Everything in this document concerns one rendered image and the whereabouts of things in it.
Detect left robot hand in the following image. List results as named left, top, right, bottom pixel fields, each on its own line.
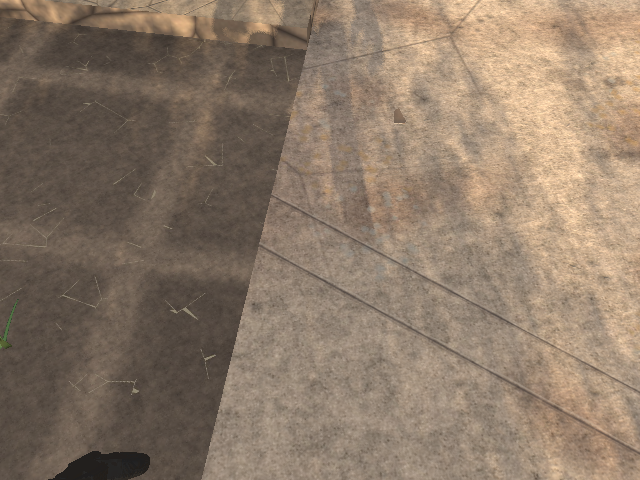
left=48, top=451, right=150, bottom=480

